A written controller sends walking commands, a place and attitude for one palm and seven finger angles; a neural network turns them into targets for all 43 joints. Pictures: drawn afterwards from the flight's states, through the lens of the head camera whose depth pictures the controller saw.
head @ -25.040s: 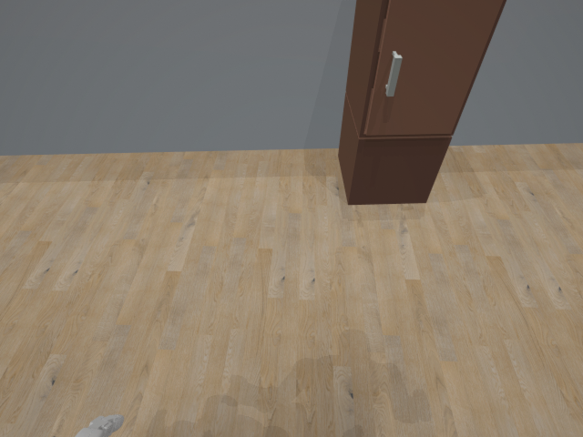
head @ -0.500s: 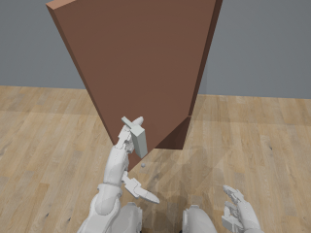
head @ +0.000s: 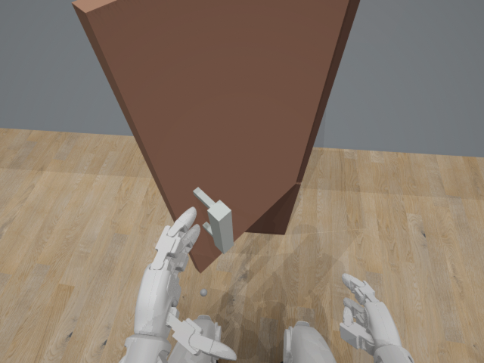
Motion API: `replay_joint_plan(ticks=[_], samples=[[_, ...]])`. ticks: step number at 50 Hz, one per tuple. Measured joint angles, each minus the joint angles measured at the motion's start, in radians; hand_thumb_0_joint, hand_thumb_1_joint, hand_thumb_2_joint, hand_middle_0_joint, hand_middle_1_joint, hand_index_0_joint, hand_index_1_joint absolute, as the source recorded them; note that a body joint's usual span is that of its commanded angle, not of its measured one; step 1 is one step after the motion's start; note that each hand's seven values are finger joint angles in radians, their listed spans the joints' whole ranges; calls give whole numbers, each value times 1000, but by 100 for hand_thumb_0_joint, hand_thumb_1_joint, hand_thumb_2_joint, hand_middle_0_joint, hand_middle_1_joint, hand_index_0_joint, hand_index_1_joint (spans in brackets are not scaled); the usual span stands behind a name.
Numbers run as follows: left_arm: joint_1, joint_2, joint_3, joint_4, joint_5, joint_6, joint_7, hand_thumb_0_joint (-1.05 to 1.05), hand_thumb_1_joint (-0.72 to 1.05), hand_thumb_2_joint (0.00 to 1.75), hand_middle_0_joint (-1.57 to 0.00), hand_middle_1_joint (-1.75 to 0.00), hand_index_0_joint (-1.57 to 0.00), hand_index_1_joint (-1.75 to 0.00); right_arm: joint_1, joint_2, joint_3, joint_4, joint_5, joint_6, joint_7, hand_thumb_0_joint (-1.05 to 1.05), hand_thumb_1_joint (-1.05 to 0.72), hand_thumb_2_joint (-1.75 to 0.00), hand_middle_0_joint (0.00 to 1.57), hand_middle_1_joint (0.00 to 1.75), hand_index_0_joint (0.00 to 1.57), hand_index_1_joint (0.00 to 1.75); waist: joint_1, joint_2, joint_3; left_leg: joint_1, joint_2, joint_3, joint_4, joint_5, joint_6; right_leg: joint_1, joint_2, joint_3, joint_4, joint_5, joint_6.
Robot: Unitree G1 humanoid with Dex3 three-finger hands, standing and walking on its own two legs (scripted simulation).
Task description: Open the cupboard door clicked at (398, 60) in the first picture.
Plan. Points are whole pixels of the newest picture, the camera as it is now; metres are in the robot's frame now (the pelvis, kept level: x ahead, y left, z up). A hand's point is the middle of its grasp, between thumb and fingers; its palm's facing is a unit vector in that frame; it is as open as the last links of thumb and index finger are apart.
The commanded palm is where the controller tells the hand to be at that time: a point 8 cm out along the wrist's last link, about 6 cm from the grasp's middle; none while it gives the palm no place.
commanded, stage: slide the hand sideways off the handle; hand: left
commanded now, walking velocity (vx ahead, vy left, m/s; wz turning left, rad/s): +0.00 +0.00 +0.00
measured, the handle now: (213, 221) +0.33 +0.07 +0.04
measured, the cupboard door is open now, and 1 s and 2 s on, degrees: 50 50 50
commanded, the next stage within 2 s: draw the hand back to the body in 0.50 s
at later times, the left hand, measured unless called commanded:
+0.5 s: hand (173, 323) +0.18 +0.11 +0.04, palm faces -0.04 -1.00 -0.01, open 16.3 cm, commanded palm +0.15 +0.16 +0.04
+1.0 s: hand (123, 320) +0.17 +0.14 +0.12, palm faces -0.03 -1.00 -0.06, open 16.3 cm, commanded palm +0.15 +0.20 +0.13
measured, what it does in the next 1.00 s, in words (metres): stands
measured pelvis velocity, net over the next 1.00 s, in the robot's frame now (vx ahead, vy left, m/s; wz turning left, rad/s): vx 0.00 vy -0.01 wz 0.01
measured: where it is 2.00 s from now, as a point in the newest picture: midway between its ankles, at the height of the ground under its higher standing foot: outside the picture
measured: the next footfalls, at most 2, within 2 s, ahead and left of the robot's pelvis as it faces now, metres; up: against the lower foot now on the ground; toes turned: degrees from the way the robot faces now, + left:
none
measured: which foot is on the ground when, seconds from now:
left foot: down 0.00-1.00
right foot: down 0.00-1.00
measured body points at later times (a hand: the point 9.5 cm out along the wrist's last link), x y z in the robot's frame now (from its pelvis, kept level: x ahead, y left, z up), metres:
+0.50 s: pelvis +0.00 -0.02 -0.01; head +0.09 -0.02 +0.43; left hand +0.18 +0.16 +0.04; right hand +0.21 -0.24 -0.09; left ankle +0.02 +0.12 -0.62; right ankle +0.02 -0.12 -0.62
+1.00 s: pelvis +0.00 -0.01 +0.03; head +0.03 -0.01 +0.48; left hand +0.17 +0.20 +0.12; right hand +0.18 -0.23 -0.03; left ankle +0.02 +0.12 -0.62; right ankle +0.02 -0.12 -0.62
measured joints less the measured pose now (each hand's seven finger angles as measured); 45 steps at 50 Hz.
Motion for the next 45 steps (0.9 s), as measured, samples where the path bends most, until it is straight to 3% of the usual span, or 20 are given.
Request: replay_joint_plan(ticks=[11,25,32,38,45], samples=[[91,31,51,-77,-39,6,-91,-1,-50,30,-15,-30,-15,-30,-4,-11,-14,-15,6,0,-15,2,-90,-90,20,30,20,30,7,1,-4,-30,6,-14,38,-21,-13,-29,5,-12,40,-25,-13],[197,73,169,-119,-140,-24,-215,-1,-50,30,-15,-30,-15,-30,-1,-12,-37,12,22,-7,-44,2,-90,-90,20,30,20,30,10,0,-17,-50,17,-30,70,-31,-27,-46,16,-26,69,-36,-26],[189,80,164,-140,-166,-28,-238,-1,-50,30,-15,-30,-15,-30,-8,-22,-37,4,23,-27,-54,2,-90,-90,20,30,20,30,10,9,-17,-77,16,-36,100,-32,-25,-68,16,-31,92,-33,-25],[174,120,186,-234,-160,55,-219,-1,-50,30,-15,-30,-15,-30,8,-7,-32,-11,37,2,-64,2,-90,-90,20,30,20,30,17,16,-8,-27,18,-32,72,-20,-23,-18,19,-27,61,-18,-21],[222,131,244,-280,-198,152,-213,-1,-50,30,-15,-30,-15,-30,62,-1,-4,-24,60,20,-83,2,-90,-90,20,30,20,30,5,35,-8,126,17,-26,-72,31,-14,138,22,-26,-90,35,-12]])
